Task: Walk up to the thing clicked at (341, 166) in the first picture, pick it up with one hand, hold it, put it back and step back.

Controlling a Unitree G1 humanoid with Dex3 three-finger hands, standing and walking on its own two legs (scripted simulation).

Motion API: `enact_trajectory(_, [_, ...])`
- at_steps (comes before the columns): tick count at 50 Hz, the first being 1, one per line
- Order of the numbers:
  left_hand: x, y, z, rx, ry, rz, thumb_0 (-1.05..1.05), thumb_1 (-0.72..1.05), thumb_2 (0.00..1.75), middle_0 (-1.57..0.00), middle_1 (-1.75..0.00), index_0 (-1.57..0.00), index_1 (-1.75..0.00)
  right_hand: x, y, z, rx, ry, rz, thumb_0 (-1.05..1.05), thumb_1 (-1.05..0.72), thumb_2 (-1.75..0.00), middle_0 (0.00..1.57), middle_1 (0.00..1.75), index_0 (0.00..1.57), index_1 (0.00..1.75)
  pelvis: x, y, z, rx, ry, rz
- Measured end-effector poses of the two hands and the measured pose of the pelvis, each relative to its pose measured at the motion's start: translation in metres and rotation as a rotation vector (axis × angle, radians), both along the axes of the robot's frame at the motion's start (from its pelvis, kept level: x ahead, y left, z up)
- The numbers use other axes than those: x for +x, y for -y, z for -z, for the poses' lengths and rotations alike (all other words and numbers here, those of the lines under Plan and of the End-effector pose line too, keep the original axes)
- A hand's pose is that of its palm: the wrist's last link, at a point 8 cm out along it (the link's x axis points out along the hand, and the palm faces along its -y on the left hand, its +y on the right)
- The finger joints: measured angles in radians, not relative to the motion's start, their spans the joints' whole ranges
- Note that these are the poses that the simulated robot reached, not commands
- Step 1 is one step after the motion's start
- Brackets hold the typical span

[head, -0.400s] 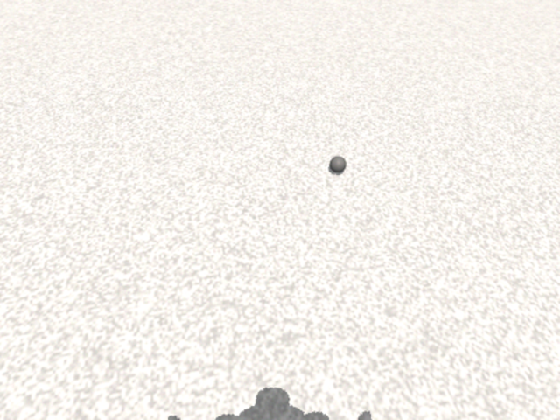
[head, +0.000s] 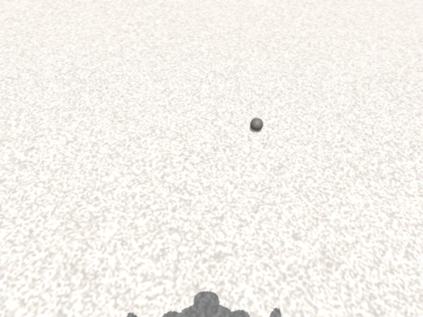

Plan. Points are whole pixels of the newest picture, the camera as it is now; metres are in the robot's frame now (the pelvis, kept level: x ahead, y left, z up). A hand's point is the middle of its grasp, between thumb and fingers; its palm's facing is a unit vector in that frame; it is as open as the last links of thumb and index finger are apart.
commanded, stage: stand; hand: left
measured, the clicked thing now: (256, 124) +1.39 -0.37 -0.74
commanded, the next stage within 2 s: walk up in 0.72 s
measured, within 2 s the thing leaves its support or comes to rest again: neither
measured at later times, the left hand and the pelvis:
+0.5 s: hand out of the picture +0.08 +0.25 -0.16, palm faces -0.02 -0.94 -0.34, open 7.4 cm; pelvis +0.01 +0.00 +0.00, yaw +0 degrees
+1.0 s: hand (95, 310) +0.16 +0.23 -0.14, palm faces -0.19 -0.91 -0.37, open 7.4 cm; pelvis +0.05 -0.05 -0.01, yaw -10 degrees
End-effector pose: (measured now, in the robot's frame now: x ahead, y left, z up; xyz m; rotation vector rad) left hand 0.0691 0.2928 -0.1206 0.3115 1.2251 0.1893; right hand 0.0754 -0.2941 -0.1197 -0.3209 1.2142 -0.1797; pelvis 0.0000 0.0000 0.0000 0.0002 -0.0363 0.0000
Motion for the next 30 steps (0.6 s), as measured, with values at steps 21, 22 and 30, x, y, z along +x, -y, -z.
enact_trajectory(21, [0.0025, -0.0004, 0.0002, 0.003, -0.014, -0.009, 0.00, 0.90, 0.90, -0.20, -0.30, -0.20, -0.30, 0.0052, 0.0010, 0.0006, -0.001, -0.015, -0.004, 0.01, -0.90, -0.90, 0.20, 0.30, 0.21, 0.30, 0.0069, 0.0009, -0.0004, 0.000, -0.007, -0.005])
enact_trajectory(22, [0.0028, -0.0004, 0.0002, 0.003, -0.014, -0.009, 0.00, 0.90, 0.90, -0.20, -0.30, -0.20, -0.30, 0.0057, 0.0010, 0.0005, -0.001, -0.014, -0.004, 0.01, -0.90, -0.90, 0.20, 0.30, 0.21, 0.30, 0.0072, 0.0010, -0.0004, 0.000, -0.007, -0.005])
enact_trajectory(30, [0.0057, 0.0001, -0.0001, 0.004, -0.008, -0.007, 0.00, 0.90, 0.90, -0.20, -0.30, -0.20, -0.30, 0.0100, 0.0017, -0.0005, -0.002, -0.003, -0.003, 0.01, -0.90, -0.90, 0.20, 0.30, 0.21, 0.30, 0.0091, 0.0013, -0.0004, 0.000, -0.004, -0.004])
